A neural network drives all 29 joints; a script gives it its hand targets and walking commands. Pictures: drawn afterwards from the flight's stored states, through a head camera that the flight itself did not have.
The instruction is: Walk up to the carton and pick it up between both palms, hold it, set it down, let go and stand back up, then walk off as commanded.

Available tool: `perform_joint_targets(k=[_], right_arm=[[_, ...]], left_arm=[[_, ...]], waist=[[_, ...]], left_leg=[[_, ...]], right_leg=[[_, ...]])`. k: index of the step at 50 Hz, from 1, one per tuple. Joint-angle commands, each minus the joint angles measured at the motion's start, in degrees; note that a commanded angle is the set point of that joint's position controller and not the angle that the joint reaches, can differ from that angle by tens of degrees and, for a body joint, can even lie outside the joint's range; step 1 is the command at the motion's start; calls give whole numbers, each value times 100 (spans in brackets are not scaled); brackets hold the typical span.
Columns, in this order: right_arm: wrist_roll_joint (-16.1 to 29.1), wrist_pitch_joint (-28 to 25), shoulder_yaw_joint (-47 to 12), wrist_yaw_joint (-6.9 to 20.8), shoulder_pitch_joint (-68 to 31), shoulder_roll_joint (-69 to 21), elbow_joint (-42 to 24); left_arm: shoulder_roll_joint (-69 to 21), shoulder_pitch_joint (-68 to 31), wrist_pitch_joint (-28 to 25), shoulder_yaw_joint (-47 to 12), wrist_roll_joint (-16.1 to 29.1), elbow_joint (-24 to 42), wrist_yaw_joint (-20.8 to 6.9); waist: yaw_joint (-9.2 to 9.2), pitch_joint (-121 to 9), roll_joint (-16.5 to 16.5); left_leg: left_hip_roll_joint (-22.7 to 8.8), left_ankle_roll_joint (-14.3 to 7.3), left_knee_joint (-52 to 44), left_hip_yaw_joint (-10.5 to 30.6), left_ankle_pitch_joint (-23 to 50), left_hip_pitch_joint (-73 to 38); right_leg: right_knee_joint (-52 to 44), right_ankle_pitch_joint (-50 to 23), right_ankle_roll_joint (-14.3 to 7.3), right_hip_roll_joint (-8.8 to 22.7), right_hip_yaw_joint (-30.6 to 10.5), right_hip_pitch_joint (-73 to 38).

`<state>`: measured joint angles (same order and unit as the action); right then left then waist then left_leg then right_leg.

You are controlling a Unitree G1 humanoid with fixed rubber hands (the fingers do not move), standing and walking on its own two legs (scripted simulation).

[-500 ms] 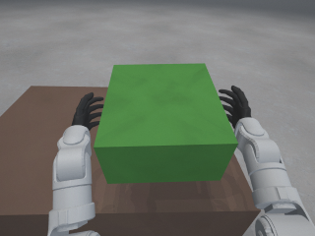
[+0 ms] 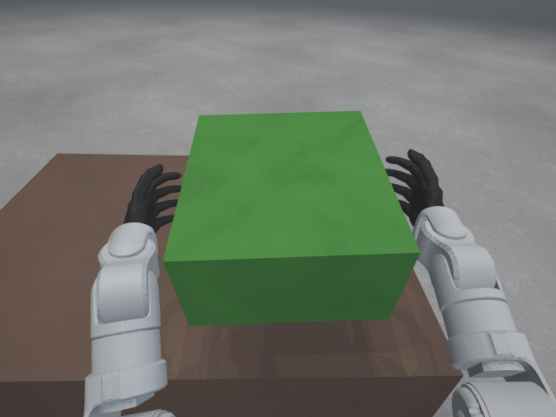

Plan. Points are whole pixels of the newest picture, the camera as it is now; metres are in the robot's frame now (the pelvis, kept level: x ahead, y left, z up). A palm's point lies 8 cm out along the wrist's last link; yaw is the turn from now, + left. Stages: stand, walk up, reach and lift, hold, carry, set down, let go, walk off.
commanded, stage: hold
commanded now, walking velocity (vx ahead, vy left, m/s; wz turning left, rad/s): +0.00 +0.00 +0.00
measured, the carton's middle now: (284, 206) +0.42 +0.00 +0.15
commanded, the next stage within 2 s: set down in 1.18 s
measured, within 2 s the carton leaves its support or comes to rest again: neither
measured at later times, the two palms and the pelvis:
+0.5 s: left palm (143, 222) +0.33 +0.19 +0.19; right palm (421, 206) +0.35 -0.18 +0.20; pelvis +0.00 +0.00 +0.00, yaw +0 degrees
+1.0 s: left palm (147, 222) +0.34 +0.19 +0.18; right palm (424, 209) +0.35 -0.19 +0.20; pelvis +0.00 +0.00 +0.00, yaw +0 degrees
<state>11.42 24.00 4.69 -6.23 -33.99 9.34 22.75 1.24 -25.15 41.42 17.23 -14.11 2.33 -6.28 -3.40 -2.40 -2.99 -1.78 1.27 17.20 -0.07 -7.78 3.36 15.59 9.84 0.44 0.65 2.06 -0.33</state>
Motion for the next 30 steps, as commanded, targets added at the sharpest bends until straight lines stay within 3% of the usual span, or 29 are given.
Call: perform_joint_targets(k=[1,2,3,4,5,6,7,8,9,10,12,13,14,16,17,18,20,22,23,24,26,27,29,30], right_arm=[[335,-314,-1648,938,-3441,-2516,-1210],[387,-430,-1799,922,-3752,-2624,-1637],[398,-440,-1871,924,-3540,-2553,-1571],[472,-538,-2025,955,-3750,-2646,-1770],[495,-526,-2053,943,-3534,-2665,-1753],[417,-408,-1989,931,-3512,-2648,-1392],[363,-394,-1832,949,-3644,-2544,-1291],[298,-391,-1827,940,-3571,-2532,-1107],[290,-416,-1859,965,-3533,-2676,-1159],[371,-427,-1912,999,-3865,-2639,-1077],[504,-549,-2033,995,-3630,-2843,-1680],[467,-542,-2061,977,-3739,-2656,-1801],[479,-533,-2071,925,-3785,-2747,-1662],[477,-488,-2070,920,-3834,-2707,-1532],[387,-433,-1994,924,-3561,-2794,-1348],[359,-392,-1949,941,-3594,-2675,-1232],[289,-420,-1861,969,-3680,-2665,-1189],[328,-486,-1842,973,-3758,-2725,-1101],[398,-445,-1936,963,-3663,-2762,-1224],[342,-500,-1795,960,-3689,-2588,-1245],[292,-467,-1852,933,-3621,-2624,-1264],[268,-438,-1839,903,-3462,-2563,-1219],[406,-436,-1921,917,-3457,-2680,-1147],[408,-527,-1942,878,-3232,-2579,-1585]], left_arm=[[-1892,-3846,-341,-2320,763,637,-799],[-1951,-3759,-318,-2323,759,645,-803],[-2055,-3728,-414,-2433,898,773,-754],[-2161,-3929,-509,-2694,1015,1140,-659],[-2216,-3641,-508,-2701,1026,1164,-598],[-1998,-3776,-461,-2409,889,826,-619],[-1899,-3812,-412,-2318,856,509,-656],[-1859,-3612,-363,-2201,721,347,-706],[-1907,-3839,-398,-2211,688,498,-712],[-1983,-4117,-427,-2252,686,494,-667],[-2207,-3887,-486,-2491,938,962,-628],[-2171,-3803,-493,-2544,1052,876,-617],[-1900,-3950,-559,-2434,992,735,-603],[-1919,-3753,-489,-2253,833,376,-623],[-1948,-3982,-498,-2362,858,661,-658],[-1934,-3995,-504,-2206,838,345,-641],[-1953,-4019,-518,-2130,777,383,-652],[-1962,-3835,-407,-2281,731,437,-694],[-2002,-3823,-459,-2342,785,511,-692],[-2145,-3730,-429,-2471,825,487,-707],[-1937,-3748,-496,-2242,746,472,-743],[-1986,-3897,-494,-2378,834,659,-740],[-2079,-3800,-485,-2399,843,709,-730],[-2086,-3523,-482,-2514,932,1052,-707]], waist=[[-97,-1255,243],[-38,-1804,314],[-143,-1870,339],[-61,-2216,597],[-197,-2077,536],[-26,-1893,462],[-116,-1650,444],[19,-1481,316],[-65,-1601,428],[96,-1547,385],[45,-2161,376],[-40,-2363,230],[50,-2256,355],[67,-1832,179],[13,-1873,419],[25,-1620,128],[95,-1721,158],[28,-1631,451],[16,-1681,367],[-157,-1719,501],[-47,-1600,201],[-196,-1630,391],[-92,-1626,354],[-213,-2171,355]], left_leg=[[341,-13,-231,-239,624,-461],[391,-25,-96,-295,979,-694],[392,9,-57,-191,1141,-785],[365,98,62,-184,1478,-958],[376,132,112,-88,1600,-1070],[390,68,23,-148,1435,-896],[399,46,-30,-165,1049,-813],[370,-82,-110,-210,921,-658],[409,-55,-144,-229,733,-630],[355,-58,-207,-230,579,-563],[359,-14,-48,-198,1357,-929],[324,26,28,-153,1546,-1076],[421,-22,64,-231,1385,-938],[426,-76,-44,-182,1091,-778],[458,-53,-57,-243,1036,-745],[386,-96,-164,-199,717,-597],[361,-111,-229,-214,587,-592],[414,-91,-167,-231,799,-676],[419,-74,-88,-215,1023,-705],[393,-7,-42,-204,1173,-905],[359,-68,-98,-205,967,-763],[397,-2,-61,-190,1100,-798],[345,37,-73,-145,1362,-872],[350,36,63,-145,1747,-1120]], right_leg=[[-218,-580,52,-281,110,122],[-183,-870,65,-313,71,-81],[-156,-1043,109,-334,129,-27],[-92,-1332,99,-348,144,76],[-91,-1435,110,-415,188,2],[-145,-1224,105,-392,150,21],[-168,-920,78,-357,147,137],[-211,-858,86,-290,91,115],[-179,-650,59,-314,151,-80],[-201,-308,36,-308,137,154],[-103,-1170,68,-371,144,-68],[-110,-1379,73,-427,180,-64],[-145,-1265,147,-350,81,23],[-177,-1127,129,-334,110,4],[-180,-966,108,-305,97,-35],[-221,-592,104,-325,87,77],[-240,-257,69,-344,98,134],[-230,-601,54,-306,104,71],[-170,-819,100,-307,97,57],[-233,-876,47,-388,124,129],[-209,-1056,158,-264,99,-42],[-176,-1178,137,-290,113,30],[-106,-1171,130,-348,146,-78],[-99,-1557,97,-403,181,-158]])
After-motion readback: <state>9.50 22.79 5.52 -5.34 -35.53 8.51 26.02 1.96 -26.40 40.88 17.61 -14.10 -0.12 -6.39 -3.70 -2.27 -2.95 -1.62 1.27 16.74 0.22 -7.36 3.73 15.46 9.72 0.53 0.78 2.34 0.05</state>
